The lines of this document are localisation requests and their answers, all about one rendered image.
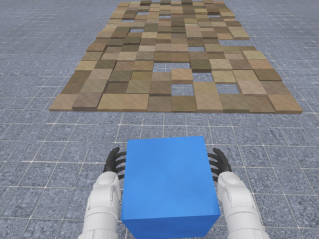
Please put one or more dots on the carton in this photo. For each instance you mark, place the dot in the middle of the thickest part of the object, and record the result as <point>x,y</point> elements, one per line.
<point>168,190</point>

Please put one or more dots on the right robot forearm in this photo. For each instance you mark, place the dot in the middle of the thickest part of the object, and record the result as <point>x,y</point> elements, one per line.
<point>240,212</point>

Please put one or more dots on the robot right hand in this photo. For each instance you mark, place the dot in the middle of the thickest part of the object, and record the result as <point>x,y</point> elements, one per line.
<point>222,164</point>

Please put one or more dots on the left robot forearm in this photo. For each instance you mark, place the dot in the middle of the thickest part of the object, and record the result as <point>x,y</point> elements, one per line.
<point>101,215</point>

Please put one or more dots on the robot left hand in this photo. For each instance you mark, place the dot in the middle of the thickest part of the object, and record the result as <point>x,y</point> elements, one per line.
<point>111,162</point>

